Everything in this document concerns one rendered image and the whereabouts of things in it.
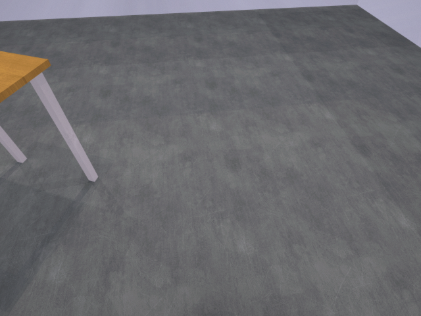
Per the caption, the table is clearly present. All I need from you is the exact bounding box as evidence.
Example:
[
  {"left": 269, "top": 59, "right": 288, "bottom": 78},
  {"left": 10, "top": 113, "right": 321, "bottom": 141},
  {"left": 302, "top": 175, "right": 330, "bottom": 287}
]
[{"left": 0, "top": 51, "right": 98, "bottom": 182}]

